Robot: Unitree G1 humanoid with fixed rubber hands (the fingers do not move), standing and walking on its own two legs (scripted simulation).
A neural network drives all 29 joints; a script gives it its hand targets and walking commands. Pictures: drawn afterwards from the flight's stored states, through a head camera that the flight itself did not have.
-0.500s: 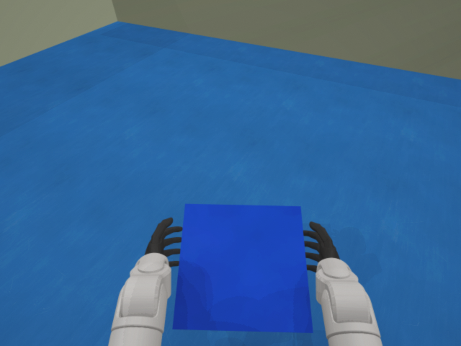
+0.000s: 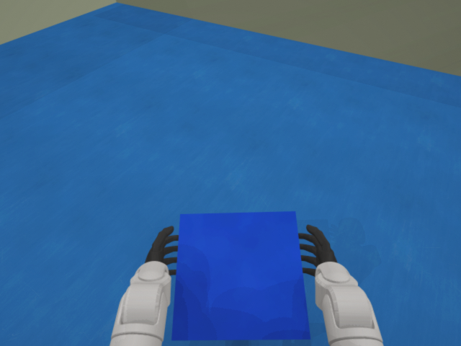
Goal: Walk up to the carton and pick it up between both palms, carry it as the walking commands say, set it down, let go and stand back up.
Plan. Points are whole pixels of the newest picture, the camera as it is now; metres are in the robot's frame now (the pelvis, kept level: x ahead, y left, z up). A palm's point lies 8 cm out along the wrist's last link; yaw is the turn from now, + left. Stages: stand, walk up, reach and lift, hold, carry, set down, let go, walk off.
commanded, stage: carry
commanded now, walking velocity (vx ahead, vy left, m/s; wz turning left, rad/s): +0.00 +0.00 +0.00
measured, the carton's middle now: (239, 277) +0.30 -0.01 -0.10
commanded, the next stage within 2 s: none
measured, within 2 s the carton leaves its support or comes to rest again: neither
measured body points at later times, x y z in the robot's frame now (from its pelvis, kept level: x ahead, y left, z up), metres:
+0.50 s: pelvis +0.20 -0.02 +0.02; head +0.17 -0.01 +0.47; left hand +0.49 +0.11 +0.04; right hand +0.47 -0.18 +0.04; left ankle +0.14 +0.08 -0.67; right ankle +0.11 -0.11 -0.69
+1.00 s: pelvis +0.39 -0.06 +0.05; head +0.42 -0.06 +0.50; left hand +0.67 +0.09 +0.14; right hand +0.68 -0.20 +0.14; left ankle +0.46 +0.04 -0.64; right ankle +0.26 -0.11 -0.69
